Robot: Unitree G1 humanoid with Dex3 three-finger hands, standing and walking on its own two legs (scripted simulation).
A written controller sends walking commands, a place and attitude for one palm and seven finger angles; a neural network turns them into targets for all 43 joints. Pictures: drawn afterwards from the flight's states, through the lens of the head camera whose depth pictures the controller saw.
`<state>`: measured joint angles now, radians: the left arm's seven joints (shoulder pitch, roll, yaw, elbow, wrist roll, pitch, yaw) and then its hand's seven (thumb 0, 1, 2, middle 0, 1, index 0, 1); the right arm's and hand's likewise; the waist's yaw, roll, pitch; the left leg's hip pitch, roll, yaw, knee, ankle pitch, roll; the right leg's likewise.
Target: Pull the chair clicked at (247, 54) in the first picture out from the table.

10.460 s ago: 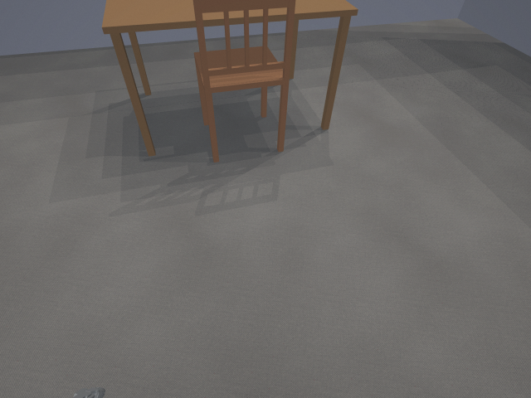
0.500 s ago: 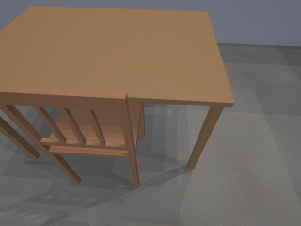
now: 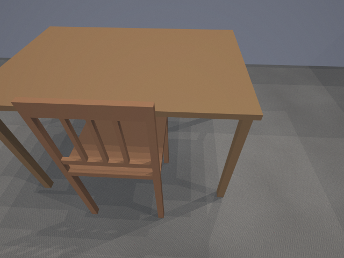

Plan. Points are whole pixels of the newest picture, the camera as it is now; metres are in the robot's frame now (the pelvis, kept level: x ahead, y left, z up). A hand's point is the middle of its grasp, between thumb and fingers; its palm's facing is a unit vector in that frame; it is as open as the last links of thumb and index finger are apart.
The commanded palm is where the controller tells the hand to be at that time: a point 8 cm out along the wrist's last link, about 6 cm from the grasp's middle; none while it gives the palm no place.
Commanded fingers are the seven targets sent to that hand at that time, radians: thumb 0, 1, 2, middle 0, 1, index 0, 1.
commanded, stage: come to a stop and stand still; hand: left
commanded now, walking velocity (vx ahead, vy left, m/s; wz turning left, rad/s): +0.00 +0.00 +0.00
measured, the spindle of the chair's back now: (98, 141) +0.51 +0.31 -0.10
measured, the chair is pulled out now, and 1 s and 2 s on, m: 0.00 0.00 0.00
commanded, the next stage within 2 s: look again from close up in 0.16 s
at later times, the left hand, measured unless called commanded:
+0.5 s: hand out of the picture +0.02 +0.16 -0.17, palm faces +0.00 -0.98 -0.18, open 7.4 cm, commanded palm none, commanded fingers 0.00 0.90 0.90 -0.20 -0.30 -0.20 -0.30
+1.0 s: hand out of the picture +0.07 +0.17 -0.17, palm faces +0.01 -0.98 -0.21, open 7.4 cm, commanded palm none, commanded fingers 0.00 0.90 0.90 -0.20 -0.30 -0.20 -0.30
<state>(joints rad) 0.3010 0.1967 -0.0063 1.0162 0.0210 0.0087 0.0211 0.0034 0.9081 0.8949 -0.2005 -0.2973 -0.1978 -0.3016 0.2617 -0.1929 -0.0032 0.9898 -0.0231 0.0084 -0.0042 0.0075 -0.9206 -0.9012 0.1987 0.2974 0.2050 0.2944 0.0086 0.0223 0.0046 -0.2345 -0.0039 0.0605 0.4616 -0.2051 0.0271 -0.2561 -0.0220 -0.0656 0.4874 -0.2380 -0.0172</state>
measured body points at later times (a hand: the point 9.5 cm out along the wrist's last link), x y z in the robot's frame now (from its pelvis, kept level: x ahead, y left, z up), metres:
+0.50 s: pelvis +0.02 +0.00 +0.00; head +0.04 -0.01 +0.45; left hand +0.02 +0.21 -0.16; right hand +0.00 -0.21 -0.16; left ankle +0.03 +0.10 -0.74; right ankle +0.04 -0.11 -0.74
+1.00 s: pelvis +0.05 -0.01 +0.00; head +0.06 -0.02 +0.45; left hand +0.07 +0.22 -0.15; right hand +0.07 -0.24 -0.16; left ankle +0.03 +0.10 -0.74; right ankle +0.04 -0.11 -0.74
